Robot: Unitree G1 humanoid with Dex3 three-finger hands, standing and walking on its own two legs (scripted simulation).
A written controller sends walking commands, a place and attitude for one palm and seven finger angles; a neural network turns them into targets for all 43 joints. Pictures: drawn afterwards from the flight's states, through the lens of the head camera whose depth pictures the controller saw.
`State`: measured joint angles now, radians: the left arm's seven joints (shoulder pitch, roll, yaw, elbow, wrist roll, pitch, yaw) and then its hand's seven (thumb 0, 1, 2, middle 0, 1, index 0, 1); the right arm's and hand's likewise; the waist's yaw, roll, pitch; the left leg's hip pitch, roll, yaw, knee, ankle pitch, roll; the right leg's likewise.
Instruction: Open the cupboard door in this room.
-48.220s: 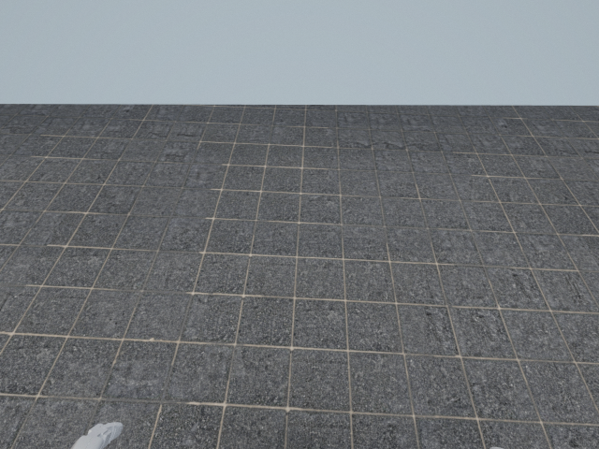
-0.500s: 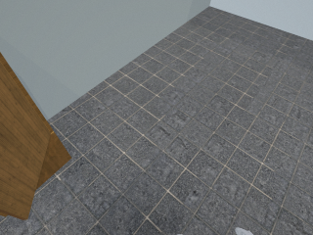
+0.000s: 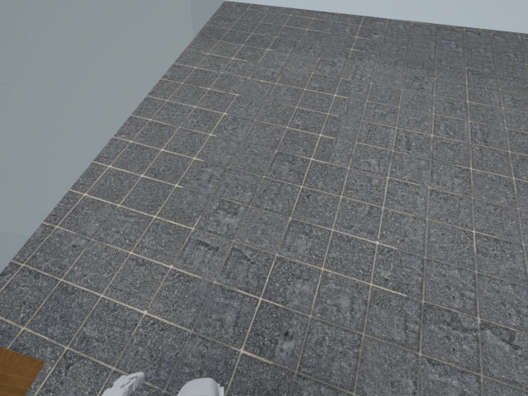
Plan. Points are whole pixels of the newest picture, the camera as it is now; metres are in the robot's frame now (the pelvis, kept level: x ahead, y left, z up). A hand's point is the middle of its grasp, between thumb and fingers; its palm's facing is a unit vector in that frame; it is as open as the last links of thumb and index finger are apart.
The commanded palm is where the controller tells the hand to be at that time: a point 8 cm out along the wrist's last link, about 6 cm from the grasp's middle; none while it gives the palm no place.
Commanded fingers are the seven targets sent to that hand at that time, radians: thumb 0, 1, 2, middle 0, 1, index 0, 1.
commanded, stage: walk to a spot facing it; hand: left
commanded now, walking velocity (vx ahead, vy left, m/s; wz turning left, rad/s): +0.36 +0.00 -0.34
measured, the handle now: out of the picture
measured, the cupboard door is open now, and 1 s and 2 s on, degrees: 43 43 43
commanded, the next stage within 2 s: turn to face it in 1.06 s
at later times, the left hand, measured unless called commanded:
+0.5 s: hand (161, 304) +0.30 +0.22 -0.17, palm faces -0.14 -0.98 -0.16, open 7.4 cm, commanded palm none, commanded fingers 0.00 0.90 0.90 -0.20 -0.30 -0.20 -0.30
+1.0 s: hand (246, 193) +0.57 +0.07 -0.16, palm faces -0.28 -0.94 -0.22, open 7.1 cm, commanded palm none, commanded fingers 0.00 0.90 0.90 -0.20 -0.30 -0.20 -0.30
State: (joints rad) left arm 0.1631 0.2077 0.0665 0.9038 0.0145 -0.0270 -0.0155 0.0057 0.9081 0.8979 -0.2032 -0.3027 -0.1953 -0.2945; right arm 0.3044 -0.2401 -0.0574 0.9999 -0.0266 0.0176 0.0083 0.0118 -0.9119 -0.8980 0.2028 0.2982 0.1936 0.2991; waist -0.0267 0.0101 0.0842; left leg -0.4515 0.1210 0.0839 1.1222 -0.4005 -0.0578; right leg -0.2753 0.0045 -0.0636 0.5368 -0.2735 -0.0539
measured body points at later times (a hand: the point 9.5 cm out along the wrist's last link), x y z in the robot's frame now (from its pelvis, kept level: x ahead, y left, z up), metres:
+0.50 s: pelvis +0.23 +0.04 +0.01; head +0.27 +0.06 +0.46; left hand +0.31 +0.28 -0.16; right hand +0.24 -0.20 -0.12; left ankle +0.25 +0.13 -0.74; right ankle +0.18 -0.10 -0.63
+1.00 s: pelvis +0.43 -0.08 +0.01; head +0.46 -0.09 +0.46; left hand +0.59 +0.12 -0.14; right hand +0.34 -0.28 -0.15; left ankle +0.47 +0.07 -0.66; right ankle +0.41 -0.14 -0.74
